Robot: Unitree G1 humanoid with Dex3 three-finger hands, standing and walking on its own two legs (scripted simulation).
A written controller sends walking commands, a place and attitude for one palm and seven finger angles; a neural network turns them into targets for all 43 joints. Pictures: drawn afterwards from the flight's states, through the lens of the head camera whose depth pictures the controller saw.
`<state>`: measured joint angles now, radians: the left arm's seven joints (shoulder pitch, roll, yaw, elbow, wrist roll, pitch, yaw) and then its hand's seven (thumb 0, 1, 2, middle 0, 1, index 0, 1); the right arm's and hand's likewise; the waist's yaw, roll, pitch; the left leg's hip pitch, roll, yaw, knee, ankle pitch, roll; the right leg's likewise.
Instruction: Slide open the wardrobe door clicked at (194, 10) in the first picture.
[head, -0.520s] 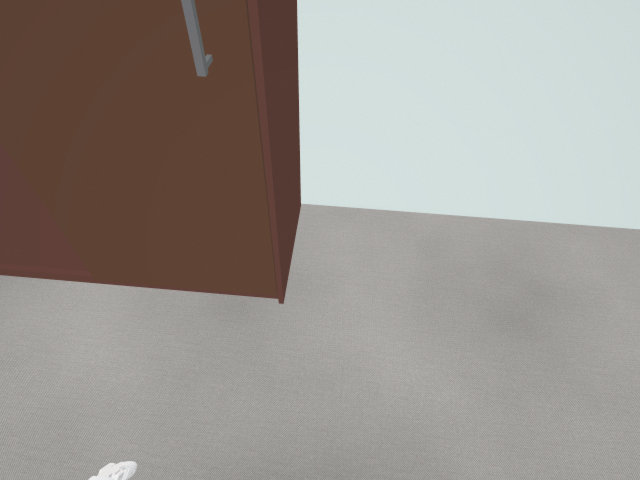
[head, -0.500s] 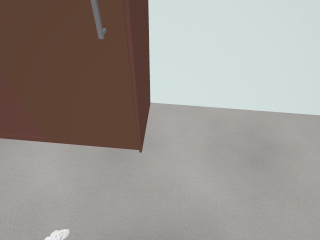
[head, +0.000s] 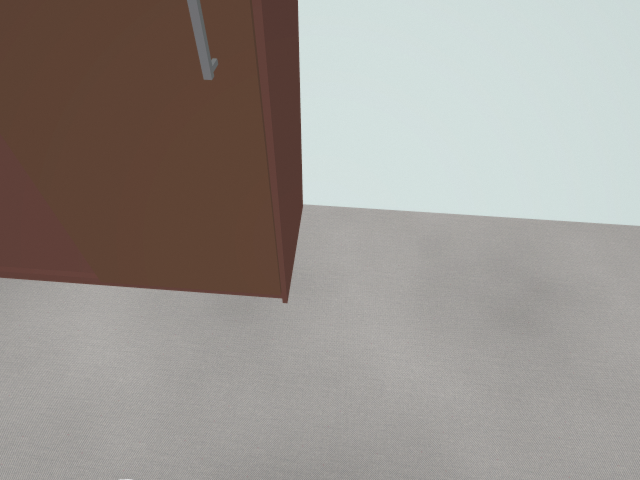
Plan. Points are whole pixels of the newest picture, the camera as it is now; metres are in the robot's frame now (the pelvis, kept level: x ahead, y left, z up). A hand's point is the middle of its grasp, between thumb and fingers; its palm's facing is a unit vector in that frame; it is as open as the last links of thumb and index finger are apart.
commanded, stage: stand and wait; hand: right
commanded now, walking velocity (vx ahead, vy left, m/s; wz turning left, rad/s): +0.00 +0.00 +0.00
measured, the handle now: (204, 33) +0.83 +0.27 +0.20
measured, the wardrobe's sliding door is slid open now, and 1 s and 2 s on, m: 0.00 0.00 0.00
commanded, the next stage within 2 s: look at it before walking up in 0.30 s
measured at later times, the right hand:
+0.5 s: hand out of the picture +0.07 -0.24 -0.15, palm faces -0.03 +0.94 -0.33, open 7.4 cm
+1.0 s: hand out of the picture +0.07 -0.24 -0.15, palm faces -0.03 +0.94 -0.33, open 7.4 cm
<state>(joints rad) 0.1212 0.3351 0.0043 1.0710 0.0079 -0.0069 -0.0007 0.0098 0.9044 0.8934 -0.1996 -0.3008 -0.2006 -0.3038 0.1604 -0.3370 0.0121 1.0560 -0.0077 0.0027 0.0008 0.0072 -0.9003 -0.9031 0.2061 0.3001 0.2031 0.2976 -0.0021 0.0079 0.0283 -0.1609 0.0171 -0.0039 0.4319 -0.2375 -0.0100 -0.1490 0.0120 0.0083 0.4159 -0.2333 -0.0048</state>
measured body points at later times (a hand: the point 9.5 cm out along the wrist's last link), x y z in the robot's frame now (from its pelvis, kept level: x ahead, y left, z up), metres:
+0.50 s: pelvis -0.01 +0.00 +0.00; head -0.01 +0.00 +0.45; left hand +0.06 +0.30 -0.13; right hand +0.07 -0.29 -0.13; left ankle +0.00 +0.13 -0.74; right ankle +0.00 -0.12 -0.74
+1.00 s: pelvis +0.00 +0.00 +0.00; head +0.01 +0.00 +0.45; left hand +0.08 +0.30 -0.13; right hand +0.07 -0.29 -0.13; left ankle +0.00 +0.13 -0.74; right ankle +0.00 -0.12 -0.74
